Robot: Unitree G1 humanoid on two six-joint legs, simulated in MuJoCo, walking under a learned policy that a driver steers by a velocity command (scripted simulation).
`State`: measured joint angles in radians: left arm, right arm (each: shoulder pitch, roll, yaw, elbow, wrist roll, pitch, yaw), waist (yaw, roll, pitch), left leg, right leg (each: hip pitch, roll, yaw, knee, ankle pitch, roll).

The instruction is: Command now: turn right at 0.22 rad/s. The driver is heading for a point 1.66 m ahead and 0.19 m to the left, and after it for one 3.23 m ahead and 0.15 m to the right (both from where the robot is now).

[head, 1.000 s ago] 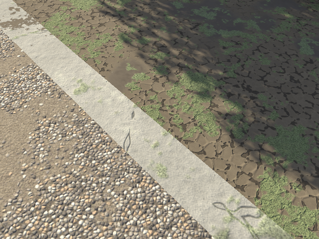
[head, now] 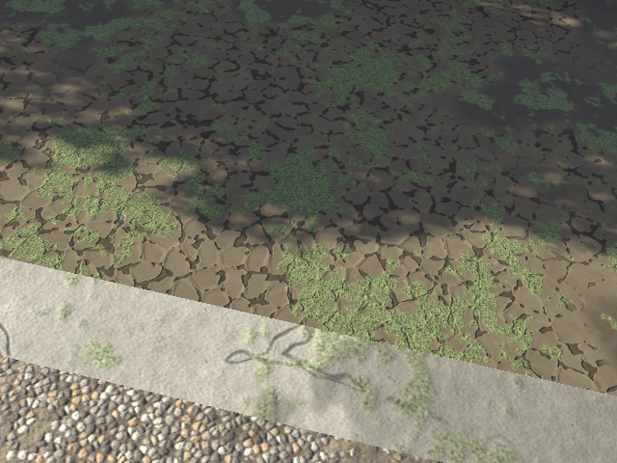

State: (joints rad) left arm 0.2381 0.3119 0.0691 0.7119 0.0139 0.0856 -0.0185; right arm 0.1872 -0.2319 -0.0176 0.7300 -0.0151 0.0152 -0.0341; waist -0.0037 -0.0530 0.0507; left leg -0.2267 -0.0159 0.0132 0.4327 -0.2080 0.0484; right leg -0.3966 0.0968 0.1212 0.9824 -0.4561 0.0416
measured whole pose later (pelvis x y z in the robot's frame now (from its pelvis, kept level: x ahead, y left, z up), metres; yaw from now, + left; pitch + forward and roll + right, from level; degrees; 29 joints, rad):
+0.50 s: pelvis +0.00 -0.02 +0.00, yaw -1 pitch -2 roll +1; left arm 0.23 0.22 -0.02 0.90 0.02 0.00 0.02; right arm 0.26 -0.24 -0.03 0.99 -0.01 0.01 -0.01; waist -0.02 0.00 0.02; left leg -0.16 -0.01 0.02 0.36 -0.17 0.01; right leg -0.10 0.06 0.05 0.38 -0.25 -0.05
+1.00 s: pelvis +0.01 -0.02 +0.00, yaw +0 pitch -1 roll +0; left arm 0.35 0.18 -0.01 1.10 0.02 0.00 0.04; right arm 0.29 -0.18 -0.02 1.14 -0.02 0.02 -0.03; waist 0.01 0.00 0.00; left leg -0.22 -0.01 0.00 0.52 -0.36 0.04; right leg -0.10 0.07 0.04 0.42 -0.31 -0.07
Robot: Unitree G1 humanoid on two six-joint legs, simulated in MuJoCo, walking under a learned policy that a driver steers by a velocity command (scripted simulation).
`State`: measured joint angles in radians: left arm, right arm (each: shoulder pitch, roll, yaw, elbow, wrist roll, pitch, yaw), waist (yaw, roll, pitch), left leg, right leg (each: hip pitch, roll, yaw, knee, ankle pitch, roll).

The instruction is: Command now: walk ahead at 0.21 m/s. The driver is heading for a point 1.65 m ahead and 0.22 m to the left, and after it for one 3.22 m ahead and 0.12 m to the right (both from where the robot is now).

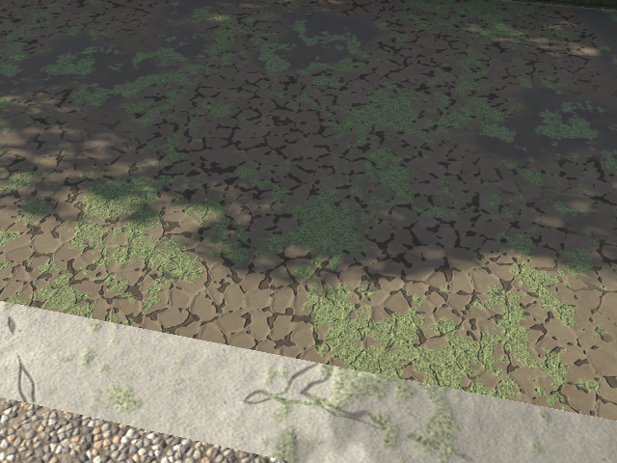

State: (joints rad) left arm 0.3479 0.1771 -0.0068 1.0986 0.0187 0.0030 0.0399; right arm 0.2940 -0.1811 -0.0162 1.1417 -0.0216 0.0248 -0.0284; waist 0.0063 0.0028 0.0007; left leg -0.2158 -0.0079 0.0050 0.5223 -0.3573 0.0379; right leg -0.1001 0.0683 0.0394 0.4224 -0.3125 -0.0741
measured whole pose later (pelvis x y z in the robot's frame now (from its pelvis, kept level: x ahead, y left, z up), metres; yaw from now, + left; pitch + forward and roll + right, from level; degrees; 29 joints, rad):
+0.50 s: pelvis +0.18 +0.06 +0.00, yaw +0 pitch +0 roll +0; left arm 0.12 0.19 0.04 0.98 0.03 -0.01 -0.01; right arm 0.56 -0.11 0.00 1.10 -0.02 -0.08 -0.03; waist -0.03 -0.02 0.04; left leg 0.06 -0.07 0.06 0.26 -0.32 0.09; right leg -0.65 -0.04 -0.06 0.88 -0.12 -0.05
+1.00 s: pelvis +0.42 +0.04 +0.00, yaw +0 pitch -1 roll +0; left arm 0.49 0.18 0.02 1.02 -0.02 -0.09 0.02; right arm 0.17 -0.21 -0.05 0.86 -0.02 0.04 -0.03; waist 0.03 0.02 0.00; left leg -0.66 0.07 -0.02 0.88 -0.06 0.04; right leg -0.11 0.09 -0.09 0.39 -0.27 -0.11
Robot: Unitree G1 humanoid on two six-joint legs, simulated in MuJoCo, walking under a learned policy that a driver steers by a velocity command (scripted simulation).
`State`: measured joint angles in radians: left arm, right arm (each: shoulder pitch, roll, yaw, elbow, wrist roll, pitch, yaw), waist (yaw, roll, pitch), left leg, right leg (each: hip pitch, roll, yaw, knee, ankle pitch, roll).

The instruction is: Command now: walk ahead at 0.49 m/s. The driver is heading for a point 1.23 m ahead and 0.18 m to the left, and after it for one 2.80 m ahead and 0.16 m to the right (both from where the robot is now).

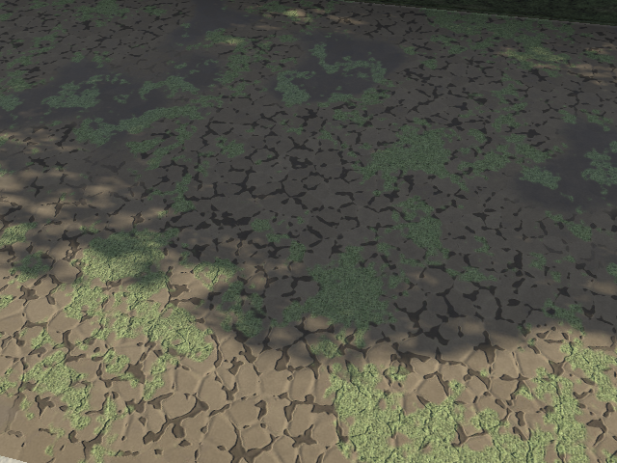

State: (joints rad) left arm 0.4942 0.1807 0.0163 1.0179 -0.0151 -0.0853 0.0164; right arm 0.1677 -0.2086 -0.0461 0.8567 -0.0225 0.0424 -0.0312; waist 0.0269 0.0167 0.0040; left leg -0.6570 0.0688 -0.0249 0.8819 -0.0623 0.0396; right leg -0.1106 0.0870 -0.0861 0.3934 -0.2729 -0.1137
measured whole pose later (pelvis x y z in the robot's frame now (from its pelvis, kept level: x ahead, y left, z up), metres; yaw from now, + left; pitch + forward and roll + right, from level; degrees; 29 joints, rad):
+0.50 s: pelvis +0.11 +0.03 +0.00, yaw -1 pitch -1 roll +1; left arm 0.15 0.18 -0.02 0.85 0.03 0.12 0.01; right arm 0.27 -0.18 0.05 0.88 0.01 -0.02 0.00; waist 0.00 -0.02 -0.01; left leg -0.26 -0.05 0.08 0.40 -0.13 0.06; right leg -0.23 0.01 0.10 0.47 -0.20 0.01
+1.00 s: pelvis +0.13 +0.01 +0.01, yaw +0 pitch -1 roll -1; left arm 0.15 0.18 -0.06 0.79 0.01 0.06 -0.01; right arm 0.15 -0.22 0.04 0.81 0.00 0.05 -0.02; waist -0.01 0.02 0.01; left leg -0.23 0.00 0.03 0.38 -0.14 0.02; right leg -0.15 0.06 0.06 0.35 -0.19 -0.03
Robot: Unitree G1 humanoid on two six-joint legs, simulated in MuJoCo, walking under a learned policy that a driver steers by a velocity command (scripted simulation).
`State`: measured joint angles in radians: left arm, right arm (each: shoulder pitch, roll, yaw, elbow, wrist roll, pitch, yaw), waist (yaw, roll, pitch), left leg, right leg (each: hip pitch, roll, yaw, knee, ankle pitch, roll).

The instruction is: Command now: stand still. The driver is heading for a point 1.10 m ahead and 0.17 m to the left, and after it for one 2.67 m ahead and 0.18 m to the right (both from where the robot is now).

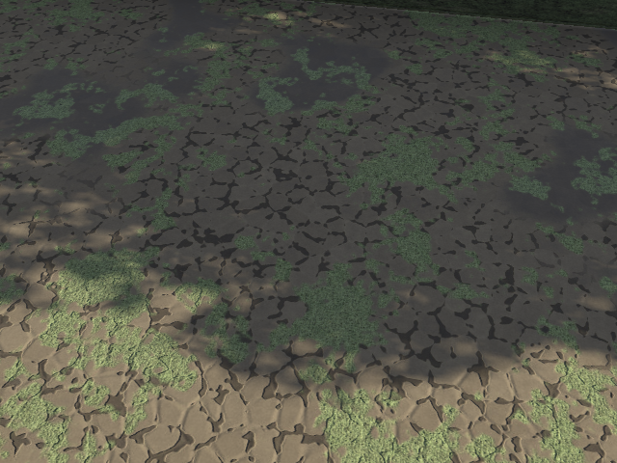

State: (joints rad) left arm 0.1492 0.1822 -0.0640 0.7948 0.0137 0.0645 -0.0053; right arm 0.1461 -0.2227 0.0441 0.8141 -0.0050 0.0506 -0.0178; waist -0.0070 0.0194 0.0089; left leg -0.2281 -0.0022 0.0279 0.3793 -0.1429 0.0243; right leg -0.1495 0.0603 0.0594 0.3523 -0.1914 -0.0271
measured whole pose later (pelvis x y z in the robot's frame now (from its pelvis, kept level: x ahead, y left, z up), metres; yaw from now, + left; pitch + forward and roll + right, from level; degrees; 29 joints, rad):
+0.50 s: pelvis +0.03 +0.00 +0.00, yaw +0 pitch +0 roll +0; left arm 0.17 0.17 -0.06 0.72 0.01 0.08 0.00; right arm 0.16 -0.19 0.04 0.72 -0.02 0.08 0.00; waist -0.02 0.00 -0.01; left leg -0.19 -0.01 0.03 0.41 -0.21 0.02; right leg -0.12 0.05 0.07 0.40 -0.27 -0.03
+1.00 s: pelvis +0.04 +0.01 -0.02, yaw -2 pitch -1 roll +0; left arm 0.06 0.17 -0.05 0.58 0.02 0.10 0.00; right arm 0.08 -0.15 0.04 0.62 -0.03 0.06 0.01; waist -0.03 0.00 0.01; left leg -0.27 -0.01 0.06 0.64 -0.36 0.03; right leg -0.20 0.06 0.09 0.63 -0.40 -0.02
